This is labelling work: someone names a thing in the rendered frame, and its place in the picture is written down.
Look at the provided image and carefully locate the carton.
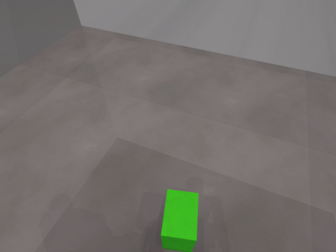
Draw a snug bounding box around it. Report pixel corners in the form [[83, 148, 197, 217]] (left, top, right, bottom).
[[161, 189, 198, 252]]

